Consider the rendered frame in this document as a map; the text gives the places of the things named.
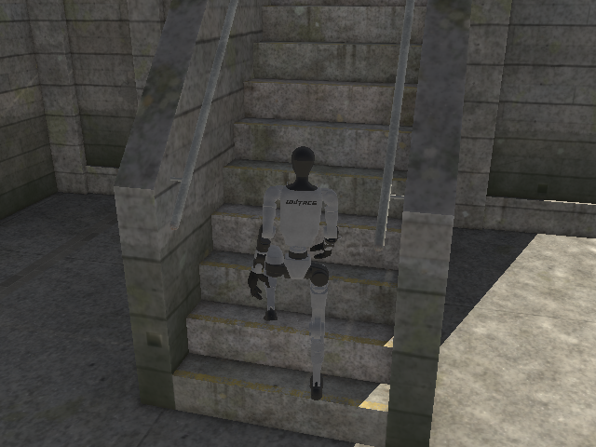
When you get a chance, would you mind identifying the left robot upper arm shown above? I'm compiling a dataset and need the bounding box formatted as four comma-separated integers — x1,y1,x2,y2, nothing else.
262,185,283,239

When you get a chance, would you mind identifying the humanoid robot head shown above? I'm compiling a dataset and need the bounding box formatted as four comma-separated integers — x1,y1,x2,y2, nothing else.
286,146,318,191

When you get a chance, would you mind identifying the robot right hand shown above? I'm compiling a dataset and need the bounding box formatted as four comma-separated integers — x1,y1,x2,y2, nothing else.
310,242,332,259

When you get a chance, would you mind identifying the robot left hand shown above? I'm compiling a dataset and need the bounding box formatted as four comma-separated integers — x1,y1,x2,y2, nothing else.
248,271,270,300

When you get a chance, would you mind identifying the robot left thigh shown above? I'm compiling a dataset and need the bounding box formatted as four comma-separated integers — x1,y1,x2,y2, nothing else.
265,245,285,278

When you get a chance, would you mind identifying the right robot upper arm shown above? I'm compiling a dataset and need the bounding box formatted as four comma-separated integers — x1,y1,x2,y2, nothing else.
320,188,338,239

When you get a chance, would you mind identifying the robot right forearm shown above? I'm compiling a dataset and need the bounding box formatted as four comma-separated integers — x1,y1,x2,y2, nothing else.
323,226,339,251

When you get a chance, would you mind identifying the robot left forearm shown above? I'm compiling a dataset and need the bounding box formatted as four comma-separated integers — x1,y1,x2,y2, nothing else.
251,225,271,274

